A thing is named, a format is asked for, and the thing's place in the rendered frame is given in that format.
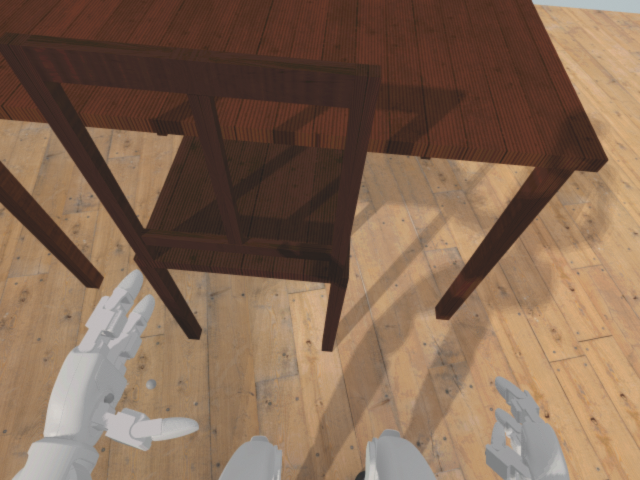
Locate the robot right hand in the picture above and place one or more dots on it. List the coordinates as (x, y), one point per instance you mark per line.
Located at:
(534, 443)

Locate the robot right thigh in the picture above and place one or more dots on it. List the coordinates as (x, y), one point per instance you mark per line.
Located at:
(394, 458)

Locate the robot left hand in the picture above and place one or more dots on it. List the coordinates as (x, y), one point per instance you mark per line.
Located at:
(95, 368)

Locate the robot thigh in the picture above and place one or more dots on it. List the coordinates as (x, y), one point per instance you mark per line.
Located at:
(394, 458)
(254, 460)

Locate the robot left thigh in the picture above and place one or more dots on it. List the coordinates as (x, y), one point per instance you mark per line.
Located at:
(254, 460)

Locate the chair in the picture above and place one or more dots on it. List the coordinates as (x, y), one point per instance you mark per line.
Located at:
(227, 206)

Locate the table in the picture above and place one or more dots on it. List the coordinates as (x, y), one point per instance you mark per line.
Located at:
(472, 80)

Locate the left robot forearm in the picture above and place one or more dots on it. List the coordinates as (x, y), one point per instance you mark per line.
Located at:
(59, 459)

